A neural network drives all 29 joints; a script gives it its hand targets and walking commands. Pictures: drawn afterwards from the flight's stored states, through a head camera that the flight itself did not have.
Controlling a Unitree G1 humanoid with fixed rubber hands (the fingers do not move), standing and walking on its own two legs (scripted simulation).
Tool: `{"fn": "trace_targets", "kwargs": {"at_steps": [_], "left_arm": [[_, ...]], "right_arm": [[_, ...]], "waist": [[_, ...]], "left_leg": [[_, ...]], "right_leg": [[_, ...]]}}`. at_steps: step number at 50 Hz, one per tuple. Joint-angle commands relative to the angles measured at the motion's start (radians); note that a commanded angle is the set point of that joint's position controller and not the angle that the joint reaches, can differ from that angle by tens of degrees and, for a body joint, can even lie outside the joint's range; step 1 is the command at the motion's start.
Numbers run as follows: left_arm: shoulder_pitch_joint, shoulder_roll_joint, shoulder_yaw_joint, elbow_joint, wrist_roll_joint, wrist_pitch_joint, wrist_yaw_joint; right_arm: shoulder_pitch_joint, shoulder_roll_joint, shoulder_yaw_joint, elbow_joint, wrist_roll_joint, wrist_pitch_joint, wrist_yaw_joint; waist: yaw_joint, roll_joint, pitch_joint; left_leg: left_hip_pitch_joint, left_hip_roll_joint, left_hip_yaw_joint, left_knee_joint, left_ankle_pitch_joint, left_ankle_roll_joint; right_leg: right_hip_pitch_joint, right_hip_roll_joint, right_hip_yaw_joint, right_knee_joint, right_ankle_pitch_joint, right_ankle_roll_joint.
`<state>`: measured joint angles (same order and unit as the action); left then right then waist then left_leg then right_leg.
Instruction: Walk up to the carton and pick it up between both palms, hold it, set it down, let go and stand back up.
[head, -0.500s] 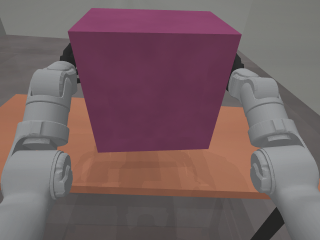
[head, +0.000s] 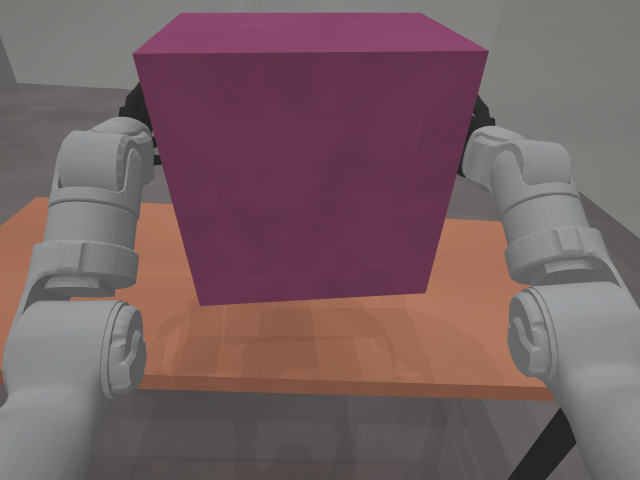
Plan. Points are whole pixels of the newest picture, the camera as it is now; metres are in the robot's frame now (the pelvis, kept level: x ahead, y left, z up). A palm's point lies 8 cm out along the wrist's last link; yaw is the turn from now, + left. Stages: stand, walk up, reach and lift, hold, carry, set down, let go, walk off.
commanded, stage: hold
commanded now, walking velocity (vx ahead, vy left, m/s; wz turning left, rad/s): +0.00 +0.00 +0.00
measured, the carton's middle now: (309, 160) +0.41 +0.02 +0.28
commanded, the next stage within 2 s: none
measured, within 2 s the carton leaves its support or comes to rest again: neither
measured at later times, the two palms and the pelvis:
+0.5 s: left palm (139, 140) +0.38 +0.21 +0.31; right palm (475, 141) +0.39 -0.17 +0.33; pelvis +0.00 +0.00 +0.00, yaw +0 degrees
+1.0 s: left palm (134, 131) +0.37 +0.21 +0.32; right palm (480, 134) +0.38 -0.17 +0.34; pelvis +0.00 +0.00 +0.00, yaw +0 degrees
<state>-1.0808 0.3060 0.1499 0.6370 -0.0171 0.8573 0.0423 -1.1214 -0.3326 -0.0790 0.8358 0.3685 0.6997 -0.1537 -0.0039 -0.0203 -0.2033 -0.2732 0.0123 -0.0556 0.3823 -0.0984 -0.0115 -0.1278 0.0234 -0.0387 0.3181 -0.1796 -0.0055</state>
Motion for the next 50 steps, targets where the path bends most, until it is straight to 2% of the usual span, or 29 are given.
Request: {"fn": "trace_targets", "kwargs": {"at_steps": [1, 2, 3, 5, 6, 7, 9, 11, 12, 14, 16, 18, 20, 21, 23, 24, 25, 29, 32, 33, 34, 36, 38, 40, 43, 45, 46, 48, 50], "left_arm": [[-0.873, -0.702, -0.195, -0.233, -0.182, -0.101, -0.165], [-0.850, -0.688, -0.176, -0.177, -0.170, -0.094, -0.171], [-0.859, -0.687, -0.159, -0.176, -0.163, -0.091, -0.176], [-0.867, -0.670, -0.150, -0.221, -0.161, -0.092, -0.179], [-0.871, -0.656, -0.145, -0.203, -0.166, -0.090, -0.181], [-0.876, -0.662, -0.163, -0.245, -0.179, -0.092, -0.179], [-0.868, -0.647, -0.158, -0.244, -0.171, -0.084, -0.181], [-0.858, -0.641, -0.163, -0.285, -0.174, -0.079, -0.178], [-0.855, -0.639, -0.155, -0.284, -0.171, -0.077, -0.177], [-0.864, -0.647, -0.179, -0.313, -0.188, -0.074, -0.176], [-0.855, -0.641, -0.171, -0.306, -0.184, -0.070, -0.172], [-0.880, -0.653, -0.203, -0.382, -0.208, -0.075, -0.165], [-0.879, -0.668, -0.209, -0.375, -0.201, -0.066, -0.162], [-0.875, -0.668, -0.216, -0.373, -0.211, -0.067, -0.159], [-0.895, -0.668, -0.215, -0.390, -0.209, -0.064, -0.155], [-0.893, -0.665, -0.209, -0.369, -0.210, -0.065, -0.155], [-0.908, -0.651, -0.195, -0.392, -0.204, -0.065, -0.154], [-0.895, -0.671, -0.197, -0.322, -0.204, -0.059, -0.157], [-0.908, -0.679, -0.191, -0.318, -0.200, -0.060, -0.158], [-0.896, -0.680, -0.190, -0.311, -0.198, -0.060, -0.157], [-0.916, -0.670, -0.168, -0.281, -0.190, -0.058, -0.158], [-0.916, -0.665, -0.153, -0.237, -0.181, -0.057, -0.167], [-0.900, -0.672, -0.164, -0.252, -0.189, -0.056, -0.168], [-0.896, -0.655, -0.144, -0.196, -0.181, -0.056, -0.170], [-0.905, -0.660, -0.158, -0.259, -0.192, -0.060, -0.171], [-0.886, -0.658, -0.141, -0.190, -0.180, -0.052, -0.175], [-0.897, -0.656, -0.151, -0.211, -0.181, -0.052, -0.178], [-0.899, -0.664, -0.163, -0.251, -0.190, -0.058, -0.174], [-0.899, -0.657, -0.155, -0.259, -0.188, -0.056, -0.173]], "right_arm": [[-1.015, 0.577, 0.158, -0.237, 0.143, -0.064, 0.176], [-0.998, 0.564, 0.144, -0.189, 0.138, -0.055, 0.173], [-1.008, 0.564, 0.145, -0.180, 0.140, -0.054, 0.176], [-1.002, 0.583, 0.169, -0.209, 0.158, -0.052, 0.176], [-0.996, 0.581, 0.167, -0.194, 0.157, -0.049, 0.173], [-0.993, 0.599, 0.179, -0.219, 0.168, -0.050, 0.169], [-0.978, 0.572, 0.179, -0.210, 0.182, -0.040, 0.165], [-0.996, 0.593, 0.212, -0.275, 0.206, -0.039, 0.162], [-0.989, 0.592, 0.211, -0.265, 0.205, -0.033, 0.161], [-0.987, 0.583, 0.218, -0.282, 0.218, -0.032, 0.155], [-0.989, 0.585, 0.224, -0.286, 0.225, -0.027, 0.155], [-0.997, 0.603, 0.246, -0.338, 0.246, -0.032, 0.150], [-0.994, 0.597, 0.227, -0.336, 0.239, -0.025, 0.150], [-1.005, 0.603, 0.238, -0.353, 0.243, -0.028, 0.149], [-1.002, 0.602, 0.240, -0.348, 0.250, -0.025, 0.151], [-1.010, 0.600, 0.230, -0.346, 0.244, -0.023, 0.150], [-1.007, 0.616, 0.241, -0.346, 0.249, -0.022, 0.155], [-1.005, 0.588, 0.203, -0.268, 0.227, -0.017, 0.159], [-1.027, 0.597, 0.213, -0.272, 0.225, -0.020, 0.168], [-1.032, 0.596, 0.214, -0.282, 0.225, -0.025, 0.166], [-1.037, 0.589, 0.194, -0.237, 0.222, -0.019, 0.171], [-1.046, 0.590, 0.181, -0.209, 0.198, -0.020, 0.175], [-1.056, 0.595, 0.188, -0.250, 0.208, -0.025, 0.174], [-1.037, 0.586, 0.175, -0.194, 0.187, -0.019, 0.176], [-1.039, 0.601, 0.199, -0.235, 0.208, -0.025, 0.174], [-1.056, 0.578, 0.185, -0.220, 0.202, -0.025, 0.172], [-1.045, 0.579, 0.178, -0.218, 0.199, -0.023, 0.172], [-1.046, 0.598, 0.204, -0.249, 0.205, -0.027, 0.172], [-1.024, 0.596, 0.206, -0.225, 0.215, -0.020, 0.171]], "waist": [[-0.077, 0.075, -0.378], [-0.089, 0.066, -0.323], [-0.083, 0.056, -0.322], [-0.067, 0.054, -0.357], [-0.076, 0.042, -0.351], [-0.075, 0.052, -0.399], [-0.081, 0.066, -0.379], [-0.067, 0.067, -0.425], [-0.068, 0.055, -0.408], [-0.078, 0.079, -0.423], [-0.070, 0.069, -0.426], [-0.069, 0.087, -0.493], [-0.069, 0.112, -0.476], [-0.068, 0.094, -0.493], [-0.065, 0.109, -0.491], [-0.070, 0.085, -0.471], [-0.053, 0.093, -0.500], [-0.066, 0.091, -0.409], [-0.046, 0.085, -0.428], [-0.051, 0.080, -0.429], [-0.047, 0.090, -0.372], [-0.045, 0.067, -0.350], [-0.044, 0.079, -0.387], [-0.052, 0.052, -0.343], [-0.048, 0.058, -0.398], [-0.047, 0.066, -0.349], [-0.058, 0.073, -0.365], [-0.050, 0.059, -0.410], [-0.049, 0.077, -0.389]], "left_leg": [[0.202, 0.017, -0.039, -0.078, -0.002, -0.026], [0.187, 0.014, -0.030, -0.076, -0.006, -0.024], [0.180, 0.014, -0.031, -0.083, -0.032, -0.020], [0.193, 0.007, -0.018, -0.071, 0.020, -0.016], [0.185, 0.007, -0.018, -0.072, 0.016, -0.016], [0.202, 0.005, -0.019, -0.060, 0.066, -0.018], [0.215, 0.002, -0.014, -0.049, 0.102, -0.029], [0.230, -0.005, -0.015, -0.035, 0.148, -0.027], [0.228, -0.006, -0.010, -0.035, 0.149, -0.026], [0.247, -0.002, -0.018, -0.021, 0.183, -0.035], [0.240, -0.004, -0.015, -0.016, 0.189, -0.038], [0.275, -0.003, -0.015, 0.002, 0.256, -0.045], [0.268, -0.002, -0.024, -0.007, 0.218, -0.051], [0.263, -0.002, -0.023, -0.002, 0.215, -0.050], [0.265, 0.000, -0.025, -0.002, 0.222, -0.056], [0.253, 0.000, -0.024, -0.006, 0.200, -0.051], [0.254, -0.003, -0.014, -0.004, 0.205, -0.049], [0.221, 0.010, -0.031, -0.033, 0.112, -0.046], [0.209, 0.014, -0.035, -0.041, 0.094, -0.044], [0.206, 0.011, -0.027, -0.037, 0.099, -0.041], [0.181, 0.013, -0.034, -0.050, 0.048, -0.035], [0.158, 0.012, -0.028, -0.065, -0.010, -0.021], [0.173, 0.013, -0.031, -0.059, 0.033, -0.027], [0.154, 0.014, -0.028, -0.068, -0.017, -0.020], [0.184, 0.015, -0.031, -0.060, 0.048, -0.021], [0.163, 0.013, -0.027, -0.061, 0.012, -0.021], [0.159, 0.011, -0.027, -0.059, 0.008, -0.022], [0.182, 0.016, -0.031, -0.057, 0.054, -0.024], [0.189, 0.011, -0.027, -0.048, 0.074, -0.027]], "right_leg": [[-0.053, 0.034, 0.085, -0.077, 0.102, -0.023], [-0.055, 0.035, 0.094, -0.085, 0.092, -0.024], [-0.050, 0.034, 0.089, -0.082, 0.075, -0.019], [-0.017, 0.033, 0.093, -0.078, 0.121, -0.020], [-0.020, 0.036, 0.091, -0.080, 0.115, -0.016], [0.001, 0.037, 0.095, -0.070, 0.173, -0.016], [-0.003, 0.045, 0.093, -0.074, 0.182, -0.015], [0.026, 0.045, 0.095, -0.070, 0.222, -0.013], [0.028, 0.045, 0.093, -0.068, 0.219, -0.009], [0.026, 0.050, 0.092, -0.066, 0.244, -0.013], [0.021, 0.053, 0.090, -0.063, 0.250, -0.010], [0.032, 0.060, 0.092, -0.056, 0.302, -0.011], [0.012, 0.062, 0.089, -0.063, 0.262, -0.013], [0.010, 0.063, 0.087, -0.062, 0.256, -0.012], [0.006, 0.064, 0.084, -0.061, 0.259, -0.013], [0.002, 0.063, 0.085, -0.065, 0.244, -0.014], [0.004, 0.062, 0.086, -0.064, 0.246, -0.010], [-0.033, 0.056, 0.091, -0.077, 0.168, -0.018], [-0.025, 0.057, 0.092, -0.076, 0.161, -0.019], [-0.016, 0.054, 0.097, -0.076, 0.176, -0.020], [-0.045, 0.050, 0.092, -0.083, 0.119, -0.022], [-0.052, 0.041, 0.098, -0.090, 0.075, -0.023], [-0.038, 0.042, 0.104, -0.083, 0.123, -0.023], [-0.050, 0.043, 0.099, -0.092, 0.079, -0.024], [-0.023, 0.044, 0.100, -0.079, 0.141, -0.023], [-0.044, 0.043, 0.103, -0.094, 0.093, -0.025], [-0.037, 0.042, 0.103, -0.091, 0.098, -0.026], [-0.018, 0.047, 0.102, -0.078, 0.149, -0.022], [-0.023, 0.049, 0.100, -0.078, 0.153, -0.020]]}}
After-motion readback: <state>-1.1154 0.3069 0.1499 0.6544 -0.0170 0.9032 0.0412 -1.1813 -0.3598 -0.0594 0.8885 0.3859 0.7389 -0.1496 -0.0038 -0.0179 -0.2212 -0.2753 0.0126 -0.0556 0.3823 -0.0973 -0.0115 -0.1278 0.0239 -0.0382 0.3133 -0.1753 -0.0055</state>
